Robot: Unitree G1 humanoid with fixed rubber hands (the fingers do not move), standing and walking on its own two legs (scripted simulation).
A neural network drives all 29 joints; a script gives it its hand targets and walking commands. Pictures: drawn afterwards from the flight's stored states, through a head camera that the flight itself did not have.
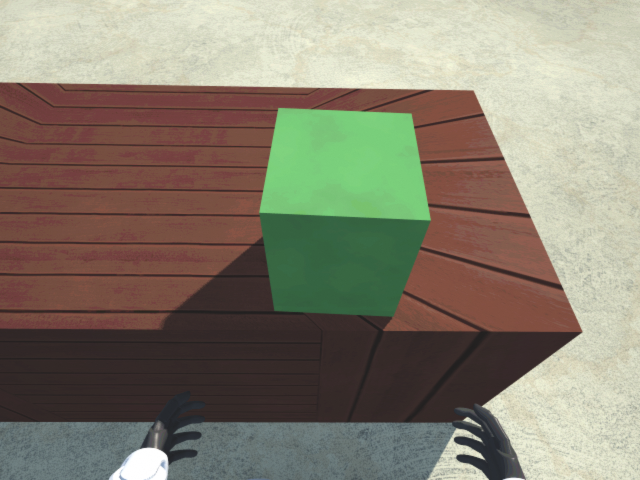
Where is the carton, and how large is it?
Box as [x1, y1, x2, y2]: [259, 108, 430, 316]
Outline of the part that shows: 278,108 259,211 274,310 392,316 430,220 411,114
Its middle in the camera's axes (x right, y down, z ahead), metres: +0.03 -0.03 +0.61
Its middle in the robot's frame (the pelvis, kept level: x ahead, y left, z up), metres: +0.48 +0.00 +0.01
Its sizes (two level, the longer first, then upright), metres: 0.210 0.200 0.250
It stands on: a pedestal, 0.65 m high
